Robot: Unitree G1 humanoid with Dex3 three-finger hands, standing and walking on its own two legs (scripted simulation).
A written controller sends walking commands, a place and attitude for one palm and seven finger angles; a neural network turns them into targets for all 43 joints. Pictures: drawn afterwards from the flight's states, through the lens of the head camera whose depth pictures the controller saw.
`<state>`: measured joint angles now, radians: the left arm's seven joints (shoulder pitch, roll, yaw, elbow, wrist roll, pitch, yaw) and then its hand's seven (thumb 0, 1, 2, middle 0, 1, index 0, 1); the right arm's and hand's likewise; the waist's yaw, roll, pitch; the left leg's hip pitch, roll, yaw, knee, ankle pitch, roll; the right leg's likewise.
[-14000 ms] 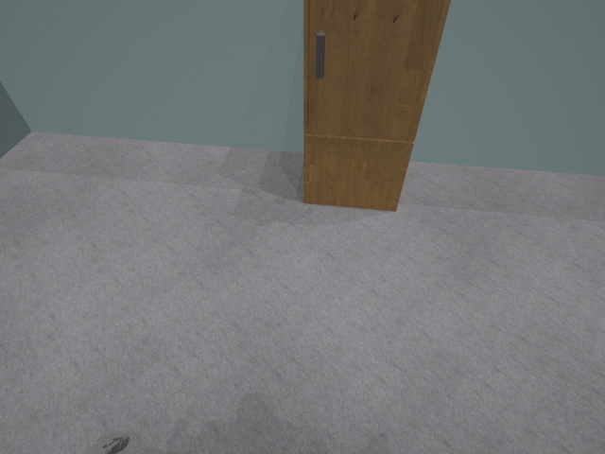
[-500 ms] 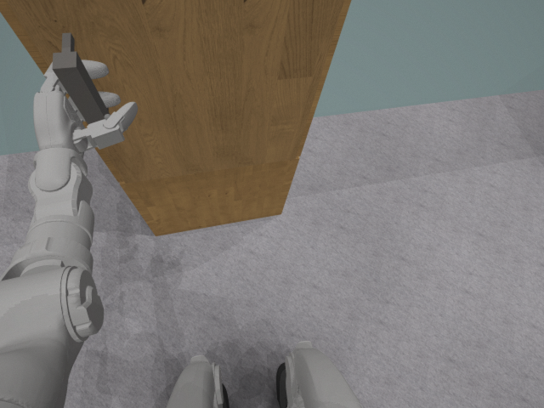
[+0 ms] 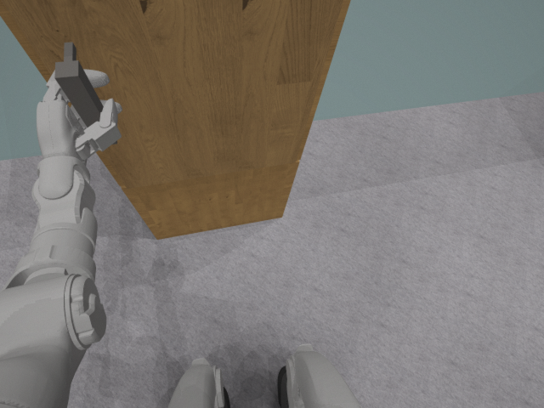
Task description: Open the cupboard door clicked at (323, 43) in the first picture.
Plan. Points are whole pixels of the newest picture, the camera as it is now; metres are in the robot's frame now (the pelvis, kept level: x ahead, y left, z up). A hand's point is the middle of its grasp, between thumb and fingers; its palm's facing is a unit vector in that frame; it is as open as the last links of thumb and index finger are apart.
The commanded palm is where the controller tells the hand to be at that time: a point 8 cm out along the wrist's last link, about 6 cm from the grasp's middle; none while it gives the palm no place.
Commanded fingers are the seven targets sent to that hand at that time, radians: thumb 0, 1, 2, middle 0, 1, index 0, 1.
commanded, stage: pull the door open along its arc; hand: left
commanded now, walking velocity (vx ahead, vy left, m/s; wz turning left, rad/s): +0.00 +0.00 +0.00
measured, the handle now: (90, 97) +0.55 +0.22 +0.06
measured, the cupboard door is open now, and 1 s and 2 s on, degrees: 0 41 40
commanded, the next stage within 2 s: open thumb and fingers to let go in 0.92 s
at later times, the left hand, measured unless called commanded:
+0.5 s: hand (146, 194) +0.39 +0.14 +0.05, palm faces +0.39 -0.92 +0.09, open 6.3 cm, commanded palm +0.33 +0.16 +0.05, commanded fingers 0.00 0.90 0.90 -0.40 -1.35 -0.40 -1.35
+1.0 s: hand (226, 263) +0.30 +0.04 +0.05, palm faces +0.38 -0.92 -0.06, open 6.6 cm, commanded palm +0.25 +0.08 +0.05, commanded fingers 0.00 0.90 0.90 -0.40 -1.35 -0.40 -1.35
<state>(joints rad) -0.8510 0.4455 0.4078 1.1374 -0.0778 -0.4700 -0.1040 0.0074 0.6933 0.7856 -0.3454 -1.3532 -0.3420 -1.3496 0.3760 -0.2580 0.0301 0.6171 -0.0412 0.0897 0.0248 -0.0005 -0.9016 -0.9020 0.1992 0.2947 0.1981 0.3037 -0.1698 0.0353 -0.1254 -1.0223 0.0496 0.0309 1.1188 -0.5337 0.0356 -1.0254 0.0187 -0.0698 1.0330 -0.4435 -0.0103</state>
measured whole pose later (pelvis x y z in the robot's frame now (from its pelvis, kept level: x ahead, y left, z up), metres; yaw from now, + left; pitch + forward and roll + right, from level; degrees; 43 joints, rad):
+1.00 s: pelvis +0.02 -0.04 +0.02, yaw +4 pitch +15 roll +0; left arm 0.12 -0.08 -0.28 0.18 0.11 -0.24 0.60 0.02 0.63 0.69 -0.27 -1.28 -0.33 -1.33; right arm 0.17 -0.16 0.02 0.56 -0.08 -0.04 0.05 0.01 -0.90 -0.90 0.20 0.29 0.20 0.30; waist -0.02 0.03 -0.18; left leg -0.74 0.02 -0.01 1.00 -0.52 -0.02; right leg -0.76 0.00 -0.11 1.00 -0.50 -0.06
